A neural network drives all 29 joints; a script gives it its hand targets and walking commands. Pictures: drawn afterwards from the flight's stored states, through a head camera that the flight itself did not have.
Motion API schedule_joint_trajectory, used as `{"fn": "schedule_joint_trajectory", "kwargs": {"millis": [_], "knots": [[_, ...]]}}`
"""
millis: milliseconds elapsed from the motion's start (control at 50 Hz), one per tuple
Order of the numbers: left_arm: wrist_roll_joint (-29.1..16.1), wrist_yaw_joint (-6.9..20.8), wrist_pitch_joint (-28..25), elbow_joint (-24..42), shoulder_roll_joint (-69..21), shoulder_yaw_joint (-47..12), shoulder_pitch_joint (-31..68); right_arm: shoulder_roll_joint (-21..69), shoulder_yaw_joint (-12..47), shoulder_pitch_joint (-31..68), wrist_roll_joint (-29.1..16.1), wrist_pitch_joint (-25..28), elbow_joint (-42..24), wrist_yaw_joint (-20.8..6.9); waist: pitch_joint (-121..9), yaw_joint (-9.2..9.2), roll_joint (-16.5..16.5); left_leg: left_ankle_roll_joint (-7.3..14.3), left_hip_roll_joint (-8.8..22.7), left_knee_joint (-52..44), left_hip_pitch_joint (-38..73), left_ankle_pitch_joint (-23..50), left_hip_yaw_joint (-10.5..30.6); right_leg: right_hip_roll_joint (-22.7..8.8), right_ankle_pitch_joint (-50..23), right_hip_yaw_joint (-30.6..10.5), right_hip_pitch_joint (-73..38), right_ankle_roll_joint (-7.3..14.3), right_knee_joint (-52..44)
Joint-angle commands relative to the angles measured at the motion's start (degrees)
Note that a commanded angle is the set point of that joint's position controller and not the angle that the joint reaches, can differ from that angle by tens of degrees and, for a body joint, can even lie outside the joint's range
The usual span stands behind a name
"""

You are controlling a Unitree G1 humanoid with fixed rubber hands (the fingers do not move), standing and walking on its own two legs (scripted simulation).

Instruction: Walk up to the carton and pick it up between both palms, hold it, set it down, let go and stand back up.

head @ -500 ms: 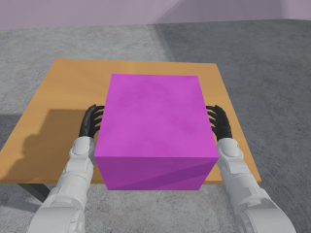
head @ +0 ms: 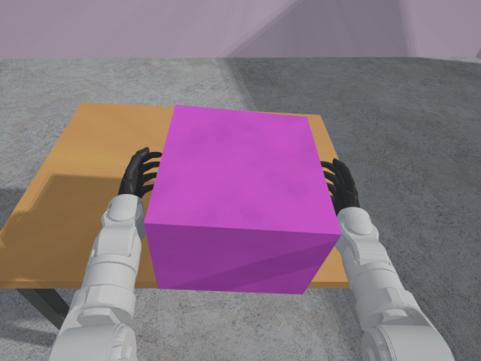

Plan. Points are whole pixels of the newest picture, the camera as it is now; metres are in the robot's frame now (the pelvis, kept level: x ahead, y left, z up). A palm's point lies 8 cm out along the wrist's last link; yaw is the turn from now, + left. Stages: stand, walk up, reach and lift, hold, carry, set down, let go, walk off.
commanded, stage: reach and lift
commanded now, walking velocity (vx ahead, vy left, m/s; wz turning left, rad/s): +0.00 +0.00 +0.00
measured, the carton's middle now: (237, 197) +0.43 +0.03 +0.04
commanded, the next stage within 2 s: hold in 1.46 s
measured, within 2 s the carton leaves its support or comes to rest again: neither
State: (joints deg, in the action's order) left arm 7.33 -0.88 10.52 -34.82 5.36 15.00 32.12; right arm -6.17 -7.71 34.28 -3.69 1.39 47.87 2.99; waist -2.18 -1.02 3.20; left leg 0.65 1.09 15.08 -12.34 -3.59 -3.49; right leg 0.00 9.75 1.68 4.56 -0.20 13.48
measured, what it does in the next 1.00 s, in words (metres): stands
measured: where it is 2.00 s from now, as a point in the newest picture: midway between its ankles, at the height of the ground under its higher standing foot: outside the picture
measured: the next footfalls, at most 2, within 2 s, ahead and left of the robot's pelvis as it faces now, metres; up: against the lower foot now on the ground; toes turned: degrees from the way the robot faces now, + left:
none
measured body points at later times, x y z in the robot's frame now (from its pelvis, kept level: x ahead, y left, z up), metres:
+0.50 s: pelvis +0.00 -0.01 +0.00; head -0.03 +0.02 +0.45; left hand +0.36 +0.20 +0.13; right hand +0.37 -0.17 +0.13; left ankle +0.05 +0.11 -0.75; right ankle -0.03 -0.12 -0.75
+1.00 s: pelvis +0.00 +0.00 +0.00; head -0.03 +0.03 +0.45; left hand +0.37 +0.20 +0.15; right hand +0.37 -0.17 +0.15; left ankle +0.05 +0.11 -0.75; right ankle -0.03 -0.12 -0.75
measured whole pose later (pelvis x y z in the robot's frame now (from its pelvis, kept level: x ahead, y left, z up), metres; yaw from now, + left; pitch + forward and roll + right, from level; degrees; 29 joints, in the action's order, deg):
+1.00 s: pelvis +0.00 +0.00 +0.00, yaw +0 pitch -4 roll +0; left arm 11.5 3.8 31.6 -9.0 4.1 16.9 27.5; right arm -7.2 -1.6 31.2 -10.1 -13.7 29.6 6.6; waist -0.6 3.0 3.7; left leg 0.5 0.6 16.0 -7.2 -4.8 -2.3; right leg -0.1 11.1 1.7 -0.5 -0.1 14.5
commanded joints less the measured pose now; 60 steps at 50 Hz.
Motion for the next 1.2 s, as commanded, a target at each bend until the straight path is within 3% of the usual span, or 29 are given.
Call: {"fn": "schedule_joint_trajectory", "kwargs": {"millis": [0, 160, 340, 640, 900, 1180], "knots": [[-2.9, 6.4, -0.2, 15.2, -37.1, -26.2, 31.8, 33.2, 20.2, 37.2, -2.1, 1.5, -19.3, -5.6, -26.1, 0.71, -5.1, -2.9, -1.2, 4.1, 23.7, 17.0, 1.9, 2.6, -9.9, 0.9, 5.5, -0.7, -1.8], [-3.5, 8.2, 6.8, 24.5, -34.9, -28.1, 26.2, 32.7, 26.2, 33.5, -6.4, -3.6, -28.1, -3.5, -22.8, 1.82, -3.6, -2.3, -2.2, 4.2, 22.6, 16.5, 2.7, 2.6, -14.6, 0.4, 2.2, -2.0, -0.6], [-3.5, 10.5, 12.1, 31.0, -32.8, -28.5, 24.5, 32.3, 28.3, 32.1, -8.5, -7.9, -35.6, -1.6, -19.7, 3.48, -3.6, -2.1, -3.0, 3.3, 21.7, 12.7, 2.6, 2.2, -16.3, 0.4, 0.5, -2.7, -0.3], [-2.4, 12.0, 16.8, 30.1, -31.6, -25.9, 26.2, 31.6, 25.8, 35.5, -7.3, -10.5, -35.8, -2.0, -17.5, 3.49, -3.1, -0.9, -2.5, 1.1, 20.9, 4.1, 1.4, 1.8, -7.9, 1.1, 3.2, -2.2, -1.5], [-2.9, 11.2, 18.3, 32.7, -32.2, -27.6, 26.2, 29.8, 25.6, 36.2, -8.9, -10.7, -36.3, -2.3, -19.3, 4.45, -4.7, -2.1, -2.0, 2.8, 24.3, 9.6, 2.0, 2.6, -10.0, 2.0, 3.9, -1.6, -1.3], [-3.7, 11.2, 19.7, 36.3, -30.9, -28.0, 26.1, 29.8, 28.1, 36.1, -11.3, -13.4, -40.0, -1.4, -20.1, 4.74, -3.9, -2.3, -2.6, 3.6, 23.6, 12.0, 2.3, 2.6, -16.7, 1.5, 1.0, -2.5, -0.2]]}}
